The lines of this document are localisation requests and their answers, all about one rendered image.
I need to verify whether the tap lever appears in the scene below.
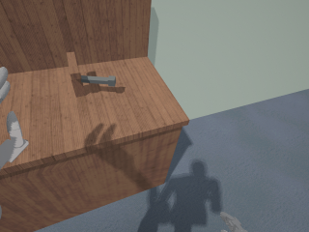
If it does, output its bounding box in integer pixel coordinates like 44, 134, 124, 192
80, 75, 116, 87

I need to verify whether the left robot hand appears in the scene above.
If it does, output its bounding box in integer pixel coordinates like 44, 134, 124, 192
0, 67, 29, 170

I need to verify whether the right robot hand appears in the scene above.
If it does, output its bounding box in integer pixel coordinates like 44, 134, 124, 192
220, 212, 247, 232

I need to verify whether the counter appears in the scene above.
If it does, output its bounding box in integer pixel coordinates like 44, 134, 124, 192
0, 0, 190, 232

